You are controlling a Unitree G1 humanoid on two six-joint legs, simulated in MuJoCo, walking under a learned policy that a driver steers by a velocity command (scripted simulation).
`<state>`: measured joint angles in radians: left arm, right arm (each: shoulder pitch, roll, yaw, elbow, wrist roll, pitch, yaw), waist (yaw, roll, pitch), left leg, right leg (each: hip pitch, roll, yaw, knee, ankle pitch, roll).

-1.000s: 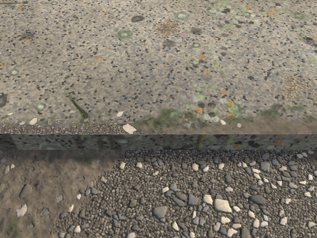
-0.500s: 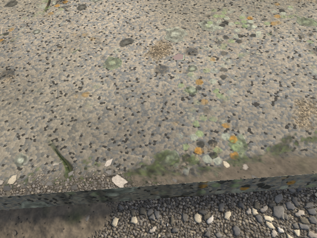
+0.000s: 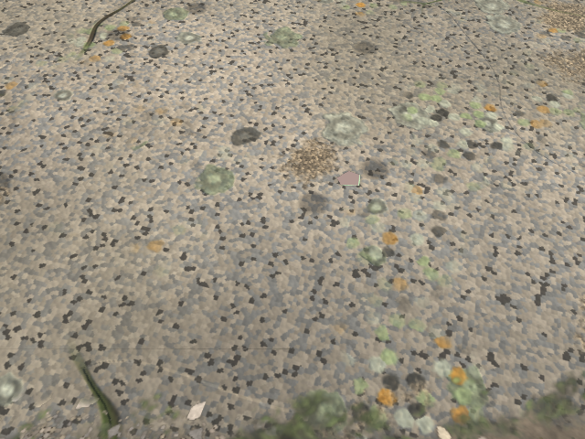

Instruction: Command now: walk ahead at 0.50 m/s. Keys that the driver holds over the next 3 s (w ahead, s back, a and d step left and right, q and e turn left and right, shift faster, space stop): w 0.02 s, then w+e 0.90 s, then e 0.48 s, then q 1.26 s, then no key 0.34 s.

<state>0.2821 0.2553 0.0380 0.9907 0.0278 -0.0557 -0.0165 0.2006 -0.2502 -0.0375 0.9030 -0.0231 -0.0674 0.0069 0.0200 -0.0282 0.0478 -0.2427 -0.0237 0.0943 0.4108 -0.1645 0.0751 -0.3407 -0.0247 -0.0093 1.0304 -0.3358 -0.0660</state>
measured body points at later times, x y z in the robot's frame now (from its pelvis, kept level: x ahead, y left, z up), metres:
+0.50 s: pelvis +0.29 -0.07 -0.03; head +0.35 -0.08 +0.41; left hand +0.59 +0.05 -0.11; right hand +0.12 -0.26 -0.16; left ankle +0.04 +0.07 -0.73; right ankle +0.46 -0.17 -0.60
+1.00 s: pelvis +0.63 -0.20 +0.11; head +0.64 -0.22 +0.56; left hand +0.72 +0.05 -0.01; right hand +0.77 -0.49 +0.05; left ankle +0.88 -0.15 -0.57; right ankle +0.48 -0.17 -0.61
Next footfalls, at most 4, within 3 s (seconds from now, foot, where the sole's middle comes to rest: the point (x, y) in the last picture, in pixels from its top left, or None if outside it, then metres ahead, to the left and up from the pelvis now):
0.52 right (386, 406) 0.52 -0.18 -0.65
1.04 left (380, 261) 0.89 -0.20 -0.65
1.48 right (493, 303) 0.78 -0.46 -0.65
1.86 left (394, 263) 0.89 -0.24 -0.65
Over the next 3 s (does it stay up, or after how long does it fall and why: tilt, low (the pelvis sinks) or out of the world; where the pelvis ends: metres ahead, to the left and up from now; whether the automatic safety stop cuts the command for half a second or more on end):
stays up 0.80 -0.25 0.12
